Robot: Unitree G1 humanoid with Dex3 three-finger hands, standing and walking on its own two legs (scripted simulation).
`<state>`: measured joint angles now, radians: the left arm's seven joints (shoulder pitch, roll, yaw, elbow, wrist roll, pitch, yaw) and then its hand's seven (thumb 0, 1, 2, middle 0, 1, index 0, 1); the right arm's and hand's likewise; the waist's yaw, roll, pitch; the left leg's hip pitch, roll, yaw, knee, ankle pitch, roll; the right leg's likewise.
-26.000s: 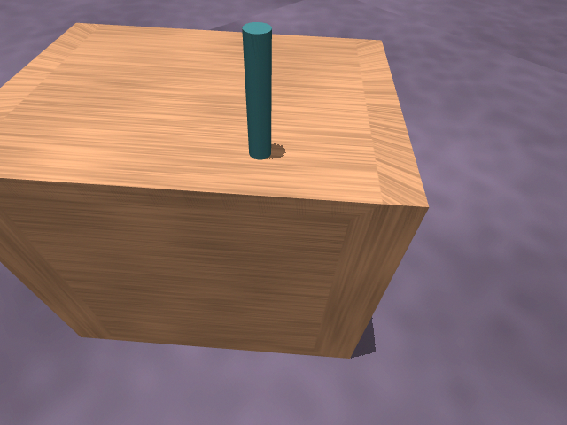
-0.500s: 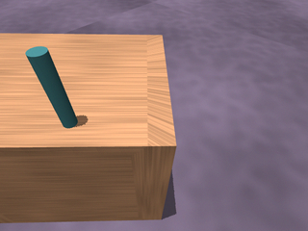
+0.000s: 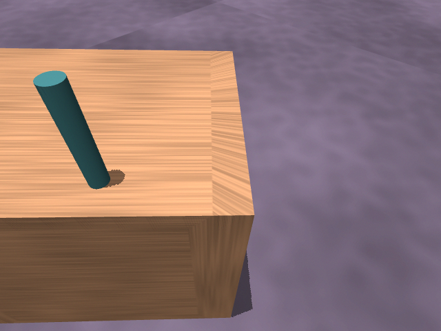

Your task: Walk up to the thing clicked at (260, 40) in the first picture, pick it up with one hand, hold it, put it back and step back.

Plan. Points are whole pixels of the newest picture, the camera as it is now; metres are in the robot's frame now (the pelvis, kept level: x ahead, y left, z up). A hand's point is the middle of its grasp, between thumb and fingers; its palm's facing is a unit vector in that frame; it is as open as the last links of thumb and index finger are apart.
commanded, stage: home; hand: left
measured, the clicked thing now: (79, 138) +0.41 +0.26 +0.14
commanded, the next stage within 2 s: stand in 0.50 s
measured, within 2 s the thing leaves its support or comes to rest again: neither
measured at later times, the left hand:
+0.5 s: hand out of the picture +0.06 +0.26 -0.16, palm faces -0.04 -0.94 -0.35, open 17.4 cm
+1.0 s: hand out of the picture +0.06 +0.26 -0.16, palm faces -0.04 -0.94 -0.34, open 10.4 cm
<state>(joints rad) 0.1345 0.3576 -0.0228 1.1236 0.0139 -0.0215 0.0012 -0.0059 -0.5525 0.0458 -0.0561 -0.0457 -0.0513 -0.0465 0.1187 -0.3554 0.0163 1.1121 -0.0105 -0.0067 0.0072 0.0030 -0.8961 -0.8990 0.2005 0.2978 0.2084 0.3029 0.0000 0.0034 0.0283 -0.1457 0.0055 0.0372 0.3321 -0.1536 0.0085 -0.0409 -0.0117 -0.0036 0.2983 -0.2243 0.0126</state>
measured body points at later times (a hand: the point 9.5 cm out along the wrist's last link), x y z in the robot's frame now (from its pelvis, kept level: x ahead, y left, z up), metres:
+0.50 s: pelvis +0.00 +0.01 +0.00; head +0.01 +0.01 +0.45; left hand +0.06 +0.31 -0.13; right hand +0.06 -0.30 -0.13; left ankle +0.02 +0.11 -0.75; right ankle -0.04 -0.13 -0.75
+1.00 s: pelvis +0.00 +0.01 +0.00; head +0.01 +0.01 +0.45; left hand +0.07 +0.31 -0.13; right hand +0.07 -0.30 -0.13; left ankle +0.02 +0.11 -0.75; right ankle -0.04 -0.13 -0.75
